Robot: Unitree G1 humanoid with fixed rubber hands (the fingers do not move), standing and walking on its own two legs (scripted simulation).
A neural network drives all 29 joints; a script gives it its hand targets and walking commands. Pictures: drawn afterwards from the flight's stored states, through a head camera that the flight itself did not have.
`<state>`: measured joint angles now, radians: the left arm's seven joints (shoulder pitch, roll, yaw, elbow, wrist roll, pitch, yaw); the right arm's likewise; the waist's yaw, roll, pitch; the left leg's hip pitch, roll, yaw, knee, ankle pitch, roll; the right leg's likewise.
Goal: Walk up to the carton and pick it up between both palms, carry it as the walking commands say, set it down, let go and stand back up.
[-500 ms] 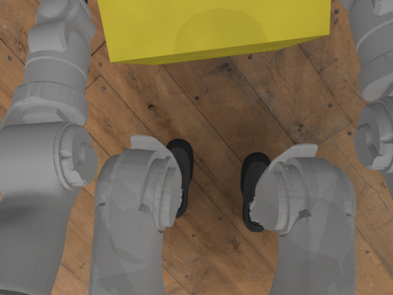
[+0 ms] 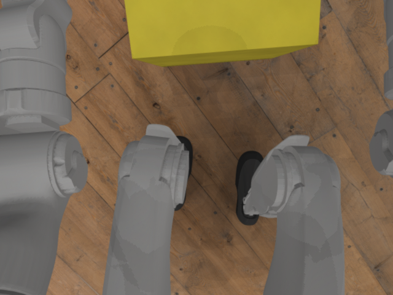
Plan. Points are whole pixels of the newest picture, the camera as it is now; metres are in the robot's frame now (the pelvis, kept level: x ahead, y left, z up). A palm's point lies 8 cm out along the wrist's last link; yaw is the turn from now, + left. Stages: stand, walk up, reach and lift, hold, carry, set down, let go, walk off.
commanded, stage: set down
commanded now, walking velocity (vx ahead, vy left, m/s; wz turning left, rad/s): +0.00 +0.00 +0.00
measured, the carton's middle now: out of the picture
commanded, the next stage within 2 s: let go in 1.04 s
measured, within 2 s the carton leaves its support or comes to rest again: neither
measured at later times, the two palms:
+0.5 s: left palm out of the picture +0.54 +0.26 +0.02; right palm out of the picture +0.60 -0.18 +0.02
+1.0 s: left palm out of the picture +0.55 +0.27 +0.15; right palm out of the picture +0.61 -0.18 +0.16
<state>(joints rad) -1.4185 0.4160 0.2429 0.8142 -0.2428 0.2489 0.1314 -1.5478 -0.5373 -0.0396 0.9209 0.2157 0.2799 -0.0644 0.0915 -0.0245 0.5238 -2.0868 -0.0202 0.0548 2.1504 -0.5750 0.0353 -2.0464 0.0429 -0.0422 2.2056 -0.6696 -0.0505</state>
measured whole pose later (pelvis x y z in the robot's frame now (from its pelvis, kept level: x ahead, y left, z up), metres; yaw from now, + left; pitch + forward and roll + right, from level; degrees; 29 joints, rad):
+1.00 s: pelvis +0.01 +0.00 +0.26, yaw -1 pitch +29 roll -1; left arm -1.40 0.41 0.25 0.73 -0.19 0.39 0.07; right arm -1.53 -0.57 -0.18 0.93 0.13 0.38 0.06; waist 0.10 -0.01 0.48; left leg -1.36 -0.05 -0.02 1.14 -0.29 0.02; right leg -1.32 0.07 0.01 1.16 -0.35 -0.02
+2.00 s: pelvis +0.12 -0.02 +0.38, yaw -1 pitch +3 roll +1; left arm 0.20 0.20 0.06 0.43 0.01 0.06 -0.08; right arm 0.14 -0.20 -0.06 0.47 -0.02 0.05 0.02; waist 0.02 -0.01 0.08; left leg -0.31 -0.04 -0.03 0.49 -0.24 0.00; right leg -0.30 0.05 0.03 0.55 -0.31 -0.05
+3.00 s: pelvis +0.13 +0.02 +0.38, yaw -3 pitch -2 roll +0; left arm 0.32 0.36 0.05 0.70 0.03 0.00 0.00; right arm 0.24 -0.31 -0.06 0.77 -0.03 -0.02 -0.01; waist -0.01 -0.06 -0.11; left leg -0.18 -0.06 0.02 0.49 -0.28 0.06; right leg -0.17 0.02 0.08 0.52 -0.32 0.01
